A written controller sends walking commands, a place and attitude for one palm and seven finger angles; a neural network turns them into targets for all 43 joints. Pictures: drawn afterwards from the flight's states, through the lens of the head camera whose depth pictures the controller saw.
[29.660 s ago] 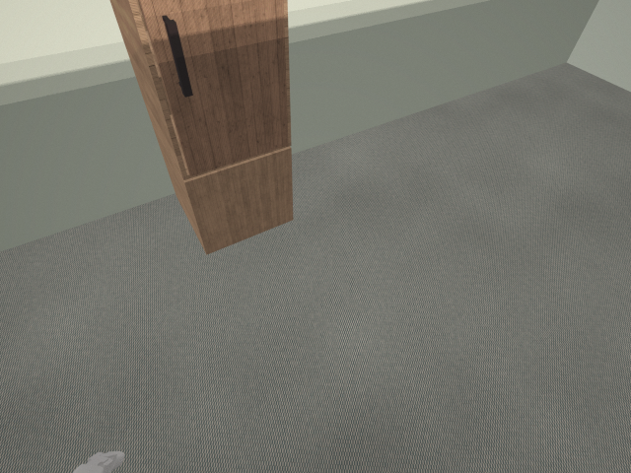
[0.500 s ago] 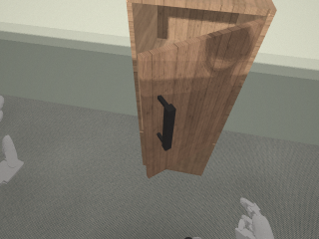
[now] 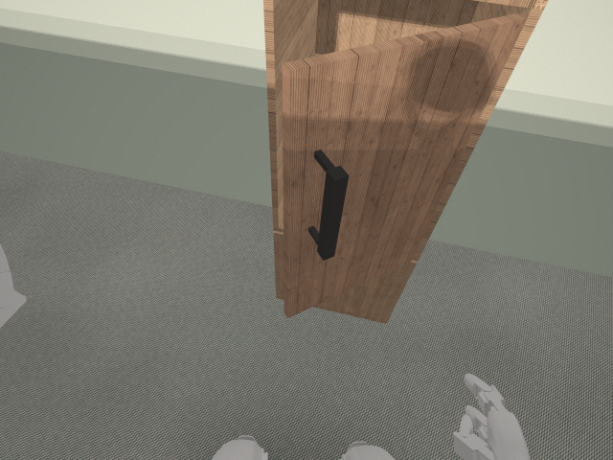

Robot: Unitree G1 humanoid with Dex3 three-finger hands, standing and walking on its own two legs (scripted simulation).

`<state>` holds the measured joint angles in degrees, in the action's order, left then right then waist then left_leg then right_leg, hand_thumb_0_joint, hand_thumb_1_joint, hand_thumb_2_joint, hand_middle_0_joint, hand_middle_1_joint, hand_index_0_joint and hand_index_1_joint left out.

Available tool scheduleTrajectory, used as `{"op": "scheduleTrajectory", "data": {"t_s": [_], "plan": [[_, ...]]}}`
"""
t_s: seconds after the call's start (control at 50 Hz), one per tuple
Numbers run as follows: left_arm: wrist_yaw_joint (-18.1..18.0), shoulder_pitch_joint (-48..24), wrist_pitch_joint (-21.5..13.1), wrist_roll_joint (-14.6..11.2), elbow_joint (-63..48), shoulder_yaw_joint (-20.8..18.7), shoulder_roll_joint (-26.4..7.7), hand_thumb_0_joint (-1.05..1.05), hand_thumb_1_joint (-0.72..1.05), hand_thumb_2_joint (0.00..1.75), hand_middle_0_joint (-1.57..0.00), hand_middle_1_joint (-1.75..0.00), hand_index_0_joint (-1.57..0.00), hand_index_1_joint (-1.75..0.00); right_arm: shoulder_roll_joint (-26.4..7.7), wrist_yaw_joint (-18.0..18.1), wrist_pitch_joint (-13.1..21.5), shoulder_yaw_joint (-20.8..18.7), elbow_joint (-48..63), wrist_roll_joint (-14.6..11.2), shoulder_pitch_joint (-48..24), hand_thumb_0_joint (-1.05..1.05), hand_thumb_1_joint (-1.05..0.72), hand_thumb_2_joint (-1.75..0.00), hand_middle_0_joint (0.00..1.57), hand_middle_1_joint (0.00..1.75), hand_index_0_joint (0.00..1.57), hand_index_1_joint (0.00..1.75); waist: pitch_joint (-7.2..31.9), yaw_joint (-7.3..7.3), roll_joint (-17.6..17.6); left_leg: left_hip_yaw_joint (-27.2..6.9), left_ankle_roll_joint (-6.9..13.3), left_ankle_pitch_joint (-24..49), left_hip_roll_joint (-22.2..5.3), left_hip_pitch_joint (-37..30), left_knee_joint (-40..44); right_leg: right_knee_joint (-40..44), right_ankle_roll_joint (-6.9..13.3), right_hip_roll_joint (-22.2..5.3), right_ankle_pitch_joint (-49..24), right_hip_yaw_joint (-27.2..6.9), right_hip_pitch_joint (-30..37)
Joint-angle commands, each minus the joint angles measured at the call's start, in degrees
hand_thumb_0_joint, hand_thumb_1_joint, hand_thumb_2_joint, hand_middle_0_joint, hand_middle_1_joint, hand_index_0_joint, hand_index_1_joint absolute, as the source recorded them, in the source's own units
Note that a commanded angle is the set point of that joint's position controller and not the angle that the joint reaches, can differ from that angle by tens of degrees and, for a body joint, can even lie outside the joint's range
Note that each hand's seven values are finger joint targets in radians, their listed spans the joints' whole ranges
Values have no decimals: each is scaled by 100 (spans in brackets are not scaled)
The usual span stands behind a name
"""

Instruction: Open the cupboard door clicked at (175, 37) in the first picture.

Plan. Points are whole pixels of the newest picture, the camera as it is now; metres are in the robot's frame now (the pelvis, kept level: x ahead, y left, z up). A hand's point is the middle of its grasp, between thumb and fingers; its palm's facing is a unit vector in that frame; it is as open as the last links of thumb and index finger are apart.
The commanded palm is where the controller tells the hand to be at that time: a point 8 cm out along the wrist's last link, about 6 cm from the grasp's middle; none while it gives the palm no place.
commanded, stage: step back with the hand held close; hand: left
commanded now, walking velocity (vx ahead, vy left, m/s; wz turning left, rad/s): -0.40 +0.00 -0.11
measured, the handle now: (323, 208) +0.44 -0.01 +0.07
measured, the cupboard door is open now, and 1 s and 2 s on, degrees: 41 41 41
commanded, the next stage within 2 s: stop stepping back and stand still in 0.22 s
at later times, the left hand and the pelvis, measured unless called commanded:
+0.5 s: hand out of the picture +0.12 +0.25 +0.20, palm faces +0.37 -0.81 -0.45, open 7.4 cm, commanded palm +0.05 +0.29 +0.20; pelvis -0.11 +0.00 +0.03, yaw -4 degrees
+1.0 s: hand out of the picture +0.07 +0.21 +0.20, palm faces +0.28 -0.82 -0.49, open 7.4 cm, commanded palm +0.02 +0.27 +0.20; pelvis -0.16 -0.01 +0.02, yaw -7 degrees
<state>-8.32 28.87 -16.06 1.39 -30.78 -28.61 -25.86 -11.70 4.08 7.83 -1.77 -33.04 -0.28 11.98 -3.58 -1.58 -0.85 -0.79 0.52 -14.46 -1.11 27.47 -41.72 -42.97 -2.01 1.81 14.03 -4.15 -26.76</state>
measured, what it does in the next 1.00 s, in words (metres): walks backwards: left foot, then right foot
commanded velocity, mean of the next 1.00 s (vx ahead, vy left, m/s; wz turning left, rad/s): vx -0.02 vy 0.01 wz -0.03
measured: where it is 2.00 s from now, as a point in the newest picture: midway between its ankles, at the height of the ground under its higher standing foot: outside the picture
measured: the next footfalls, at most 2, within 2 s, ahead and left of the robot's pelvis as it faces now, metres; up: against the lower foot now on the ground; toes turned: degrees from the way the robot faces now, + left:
left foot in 0.20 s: +0.05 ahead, +0.12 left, +0.00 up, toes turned +1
right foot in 0.54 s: -0.16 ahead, -0.10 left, +0.00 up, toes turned -8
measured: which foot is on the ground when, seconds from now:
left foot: down 0.00-0.06, up 0.08-0.18, down 0.20-0.54, up 0.56-0.72, down 0.74-1.00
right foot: down 0.00-0.20, up 0.22-0.52, down 0.54-1.00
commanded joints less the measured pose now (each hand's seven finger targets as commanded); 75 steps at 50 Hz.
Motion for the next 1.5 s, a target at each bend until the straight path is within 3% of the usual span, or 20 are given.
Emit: {"op": "scheduleTrajectory", "data": {"t_s": [0.0,0.08,0.14,0.18,0.2,0.3,0.44,0.48,0.52,0.56,0.66,0.76,0.86,0.94,1.0,1.16,1.18,1.24,1.32,1.48], "plan": [[-113,-77,-327,-138,-1017,-661,-901,0,90,90,-20,-30,-20,-30,-726,0,394,-301,726,56,-407,0,-90,-90,20,30,20,30,660,58,-387,-26,73,-956,-69,515,476,1455,579,-961,-1716,-1614,769],[-159,-219,-101,-118,-1207,-622,-1114,0,90,90,-20,-30,-20,-30,-491,-41,195,-266,614,86,-659,0,-90,-90,20,30,20,30,1464,185,-1446,21,-171,-1306,136,-527,-1306,2195,1133,-1970,-2720,-1770,735],[-151,233,-24,-204,-1306,-644,-967,0,90,90,-20,-30,-20,-30,-563,32,72,-176,536,92,-650,0,-90,-90,20,30,20,30,1284,60,-128,194,-149,-93,119,-1287,1365,1173,564,-1133,-2867,-707,632],[-161,87,-201,-159,-2000,-762,-1064,0,90,90,-20,-30,-20,-30,-808,65,214,-318,745,150,-731,0,-90,-90,20,30,20,30,1478,210,2360,-1676,708,2095,-1990,-600,2553,-1106,-83,84,971,264,721],[-133,344,-291,-252,-1696,-779,-1012,0,90,90,-20,-30,-20,-30,-714,31,361,-396,623,132,-555,0,-90,-90,20,30,20,30,1651,196,1863,-1483,930,1073,-2158,-456,2786,-2473,32,318,1654,57,807],[-171,-38,-55,-378,-1753,-259,-605,0,90,90,-20,-30,-20,-30,-693,-92,675,-321,306,117,-469,0,-90,-90,20,30,20,30,1454,129,1271,-605,731,3747,-1745,-2203,2038,-1921,-7,37,1421,319,-226],[-213,183,298,-428,-1213,-256,-719,0,90,90,-20,-30,-20,-30,-683,-39,425,-56,652,125,-578,0,-90,-90,20,30,20,30,835,121,1596,-295,222,-1991,-979,-787,3420,1393,251,237,1390,1193,1905],[-166,284,275,-405,-1228,-420,-990,0,90,90,-20,-30,-20,-30,-612,-53,295,-28,681,128,-531,0,-90,-90,20,30,20,30,842,106,617,423,-82,-1305,-324,-957,1975,2866,551,-322,948,537,1752],[-202,176,147,-431,-1387,-838,-1538,0,90,90,-20,-30,-20,-30,-551,-90,211,100,603,236,-604,0,-90,-90,20,30,20,30,991,201,-618,307,-173,-253,-82,-843,-306,3369,1271,-1990,-196,-1241,838],[-148,-42,209,-468,-867,-467,-1009,0,90,90,-20,-30,-20,-30,-593,-23,290,1,488,38,-337,0,-90,-90,20,30,20,30,935,139,-1193,101,-189,-330,-25,-168,-859,2841,1125,-1720,-684,-975,1372],[-190,-244,161,-328,-579,-233,-835,0,90,90,-20,-30,-20,-30,-718,116,355,13,385,60,-375,0,-90,-90,20,30,20,30,655,42,6,409,93,163,-39,-1398,1376,2029,641,-1218,-627,-182,1110],[-157,-13,15,-345,-737,-288,-874,0,90,90,-20,-30,-20,-30,-849,180,423,-21,445,92,-326,0,-90,-90,20,30,20,30,650,75,1331,-1278,506,218,-993,-1623,2421,707,208,-151,577,662,793],[-168,196,-24,-283,-906,-357,-881,0,90,90,-20,-30,-20,-30,-841,112,547,-21,463,126,-359,0,-90,-90,20,30,20,30,672,160,933,-605,453,-126,-879,-868,2342,1679,277,-248,542,640,1808],[-121,367,7,-424,-557,-452,-898,0,90,90,-20,-30,-20,-30,-687,-9,388,-88,410,44,-272,0,-90,-90,20,30,20,30,377,117,-804,126,-66,-449,20,-308,-402,3133,1122,-1774,338,-1621,1242],[-126,-61,-37,-321,-271,-363,-792,0,90,90,-20,-30,-20,-30,-595,12,398,17,341,48,-251,0,-90,-90,20,30,20,30,473,49,-417,107,-10,-421,-144,-525,388,2329,969,-1519,-1892,-708,1653],[-20,-257,11,-295,-582,-89,-751,0,90,90,-20,-30,-20,-30,-734,95,442,13,478,74,-451,0,-90,-90,20,30,20,30,980,163,428,-211,145,2378,-420,-1963,1704,1879,214,-457,-1660,134,1640],[697,-460,1010,159,3935,2158,270,0,90,90,-20,-30,-20,-30,-1782,-371,406,-376,-949,31,-616,0,-90,-90,20,30,20,30,596,-93,518,-506,321,3247,-593,-1307,1044,938,331,-728,-2242,439,1120],[809,-581,1574,68,4656,2193,522,0,90,90,-20,-30,-20,-30,-1309,-335,-297,-190,-860,98,-283,0,-90,-90,20,30,20,30,1050,196,-7,-1135,673,2333,-984,-828,1538,762,319,-411,3,333,1450],[834,-1356,1514,82,6081,2347,14,0,90,90,-20,-30,-20,-30,-1281,-378,-513,-94,-1145,152,-546,0,-90,-90,20,30,20,30,771,165,-865,-596,237,977,-281,-939,1335,1929,588,-926,-359,-206,1431],[775,-1430,1554,-62,8504,2686,328,0,90,90,-20,-30,-20,-30,-947,-313,-762,88,-2189,154,-379,0,-90,-90,20,30,20,30,444,137,793,-688,150,262,-335,-1478,2256,2433,526,-723,235,-42,1537]]}}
